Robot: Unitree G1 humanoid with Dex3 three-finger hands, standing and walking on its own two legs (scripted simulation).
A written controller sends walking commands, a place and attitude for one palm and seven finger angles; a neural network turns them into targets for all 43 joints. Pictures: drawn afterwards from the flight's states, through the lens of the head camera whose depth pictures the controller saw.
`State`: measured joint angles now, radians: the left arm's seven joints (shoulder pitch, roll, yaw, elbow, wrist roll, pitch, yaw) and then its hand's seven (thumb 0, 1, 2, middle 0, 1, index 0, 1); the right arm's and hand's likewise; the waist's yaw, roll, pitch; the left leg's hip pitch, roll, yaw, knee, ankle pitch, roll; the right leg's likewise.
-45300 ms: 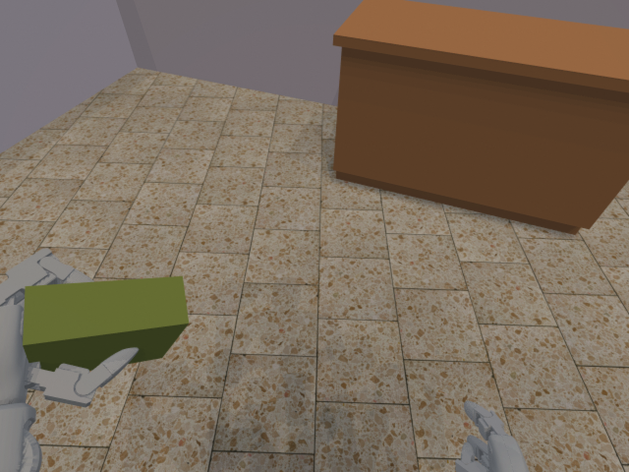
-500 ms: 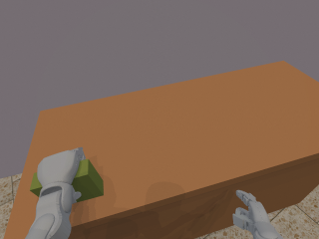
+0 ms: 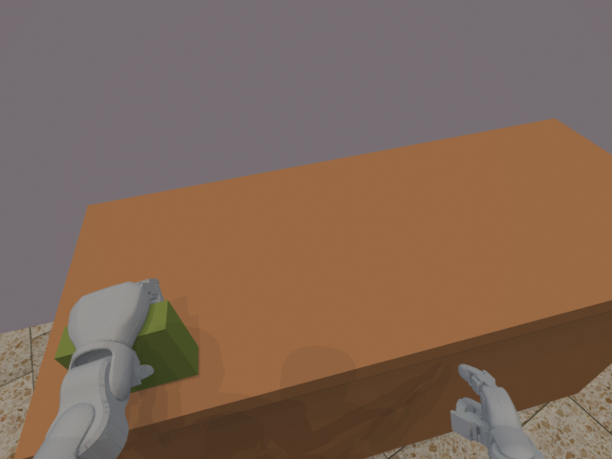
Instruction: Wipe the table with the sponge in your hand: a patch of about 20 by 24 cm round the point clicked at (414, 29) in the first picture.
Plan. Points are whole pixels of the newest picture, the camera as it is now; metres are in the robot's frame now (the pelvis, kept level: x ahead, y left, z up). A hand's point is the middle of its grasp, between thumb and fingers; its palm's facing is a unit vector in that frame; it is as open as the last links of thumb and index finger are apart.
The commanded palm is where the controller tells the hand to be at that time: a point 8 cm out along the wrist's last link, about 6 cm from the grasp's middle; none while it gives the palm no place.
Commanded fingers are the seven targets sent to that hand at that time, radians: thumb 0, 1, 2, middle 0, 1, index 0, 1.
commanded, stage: lift the sponge slowly off the table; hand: left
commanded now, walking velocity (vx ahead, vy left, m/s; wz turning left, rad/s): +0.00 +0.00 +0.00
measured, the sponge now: (141, 359) +0.22 +0.28 +0.00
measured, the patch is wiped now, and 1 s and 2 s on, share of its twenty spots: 1.00 1.00 1.00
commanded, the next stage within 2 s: bring the sponge back beside the body in 1.42 s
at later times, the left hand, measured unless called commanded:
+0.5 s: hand (123, 324) +0.23 +0.28 +0.08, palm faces +0.01 -0.13 -0.99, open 9.1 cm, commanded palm +0.21 +0.28 +0.16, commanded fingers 0.00 0.10 1.30 -1.20 -1.60 -1.20 -1.60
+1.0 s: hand (118, 300) +0.24 +0.27 +0.12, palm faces +0.08 -0.11 -0.99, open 9.1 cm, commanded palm +0.21 +0.27 +0.19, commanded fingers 0.00 0.10 1.30 -1.20 -1.60 -1.20 -1.60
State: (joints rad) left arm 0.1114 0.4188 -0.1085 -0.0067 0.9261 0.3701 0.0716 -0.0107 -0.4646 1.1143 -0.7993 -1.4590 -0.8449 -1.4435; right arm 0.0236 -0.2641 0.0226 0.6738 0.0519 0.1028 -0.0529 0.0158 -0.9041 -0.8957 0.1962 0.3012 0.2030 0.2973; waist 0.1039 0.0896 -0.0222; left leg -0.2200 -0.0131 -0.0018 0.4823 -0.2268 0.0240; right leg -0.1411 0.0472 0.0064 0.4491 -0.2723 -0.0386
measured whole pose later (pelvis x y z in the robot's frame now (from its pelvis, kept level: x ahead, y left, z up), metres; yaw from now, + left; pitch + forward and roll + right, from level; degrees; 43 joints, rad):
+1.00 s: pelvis -0.01 +0.00 +0.00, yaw +0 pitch -4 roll +0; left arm 0.02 0.49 -0.09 -0.14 0.89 0.43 -0.04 -0.02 -0.47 1.11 -0.81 -1.44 -0.86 -1.43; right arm 0.00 -0.27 0.05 0.70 0.06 0.11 -0.06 0.02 -0.90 -0.90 0.20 0.30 0.18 0.29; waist 0.11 0.11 0.00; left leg -0.16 -0.02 0.00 0.41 -0.18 0.02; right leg -0.09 0.04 0.01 0.40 -0.24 -0.04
